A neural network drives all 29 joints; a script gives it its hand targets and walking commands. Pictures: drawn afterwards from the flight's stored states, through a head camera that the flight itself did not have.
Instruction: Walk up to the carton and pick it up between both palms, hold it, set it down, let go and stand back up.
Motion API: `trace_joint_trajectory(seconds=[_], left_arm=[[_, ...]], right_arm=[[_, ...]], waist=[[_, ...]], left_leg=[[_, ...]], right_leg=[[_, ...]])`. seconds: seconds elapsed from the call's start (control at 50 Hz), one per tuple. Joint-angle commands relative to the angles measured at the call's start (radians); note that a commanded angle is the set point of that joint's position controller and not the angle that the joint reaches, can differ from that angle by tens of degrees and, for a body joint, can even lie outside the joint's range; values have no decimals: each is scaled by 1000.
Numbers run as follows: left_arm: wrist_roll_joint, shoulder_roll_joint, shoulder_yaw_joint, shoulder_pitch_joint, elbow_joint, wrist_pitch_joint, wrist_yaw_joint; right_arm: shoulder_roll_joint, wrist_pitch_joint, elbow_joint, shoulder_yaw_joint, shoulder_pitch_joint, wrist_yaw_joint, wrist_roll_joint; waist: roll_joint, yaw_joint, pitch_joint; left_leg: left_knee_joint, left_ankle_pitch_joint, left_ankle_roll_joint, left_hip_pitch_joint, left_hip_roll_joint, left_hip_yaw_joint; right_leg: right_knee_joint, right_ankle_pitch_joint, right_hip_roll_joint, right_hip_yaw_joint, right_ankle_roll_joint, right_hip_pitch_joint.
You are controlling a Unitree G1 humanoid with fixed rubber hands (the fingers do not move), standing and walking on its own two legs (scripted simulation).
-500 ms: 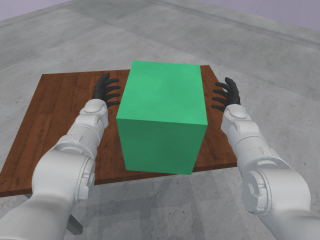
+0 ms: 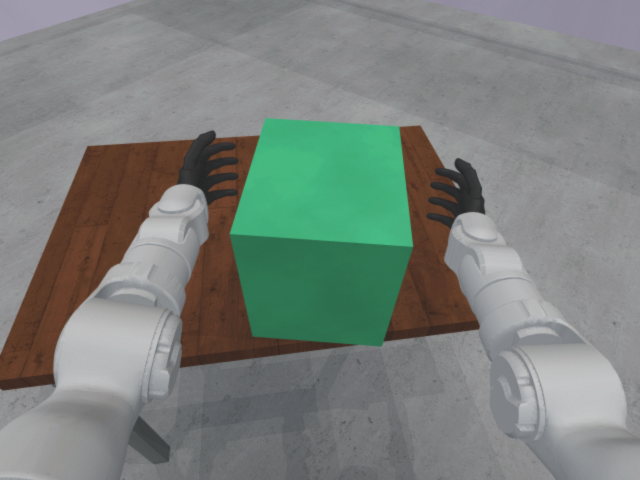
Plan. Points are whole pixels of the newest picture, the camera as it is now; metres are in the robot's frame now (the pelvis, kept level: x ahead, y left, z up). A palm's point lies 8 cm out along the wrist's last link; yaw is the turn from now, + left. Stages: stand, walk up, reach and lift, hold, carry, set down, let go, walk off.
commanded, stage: set down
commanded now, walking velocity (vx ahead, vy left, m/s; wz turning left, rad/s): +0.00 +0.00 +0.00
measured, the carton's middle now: (324, 233) +0.48 -0.03 +0.03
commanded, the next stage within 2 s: none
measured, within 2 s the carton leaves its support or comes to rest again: neither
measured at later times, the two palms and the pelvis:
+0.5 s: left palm (174, 236) +0.42 +0.17 +0.11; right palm (458, 246) +0.38 -0.19 +0.10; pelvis -0.01 +0.00 +0.00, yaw +0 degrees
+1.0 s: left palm (161, 285) +0.38 +0.19 +0.06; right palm (459, 295) +0.34 -0.19 +0.05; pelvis -0.01 +0.00 +0.00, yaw +0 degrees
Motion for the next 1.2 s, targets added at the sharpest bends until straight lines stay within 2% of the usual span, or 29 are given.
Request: trace_joint_trajectory(seconds=[0.0,0.1,0.26,0.36,0.52,0.68,0.84,0.9,1.06,1.18], left_arm=[[40,240,22,-362,-250,-11,-24],[42,247,47,-311,-283,1,-33],[-8,249,29,-313,-359,-27,-37],[-28,244,12,-309,-383,-57,-31],[23,217,37,-190,-395,-47,-48],[68,204,93,-51,-471,-28,-71],[44,203,84,17,-587,-47,-74],[26,202,66,30,-632,-60,-73],[17,201,47,156,-706,-86,-86],[24,194,49,251,-704,-89,-97]], right_arm=[[-143,-78,-324,140,-347,-27,112],[-138,-88,-388,160,-307,-38,123],[-100,-89,-449,139,-280,-41,88],[-84,-87,-431,126,-263,-36,67],[-77,-111,-385,139,-147,-43,61],[-62,-168,-481,187,-32,-56,80],[-48,-205,-599,190,41,-50,71],[-48,-210,-628,174,64,-45,56],[-30,-216,-627,174,216,-40,43],[-16,-228,-635,195,296,-41,48]], waist=[[55,37,-597],[30,53,-531],[12,37,-500],[30,35,-511],[70,36,-466],[53,73,-428],[47,93,-427],[49,83,-438],[59,70,-391],[52,86,-312]], left_leg=[[-42,344,-24,289,-86,89],[-62,302,-15,279,-88,98],[-87,157,-4,248,-84,103],[-91,91,-5,243,-78,98],[-86,155,-21,285,-72,93],[-85,226,-17,295,-79,102],[-87,188,-12,286,-79,112],[-85,168,-14,287,-76,111],[-87,154,-17,321,-72,104],[-104,111,-10,310,-73,104]], right_leg=[[11,426,56,-85,-31,393],[-5,375,58,-82,-27,409],[-21,218,55,-84,-32,380],[-22,141,52,-85,-42,346],[-30,182,52,-83,-50,372],[-34,241,55,-74,-42,448],[-42,174,53,-70,-43,420],[-43,148,51,-71,-46,401],[-52,117,43,-67,-54,393],[-64,64,37,-60,-56,405]])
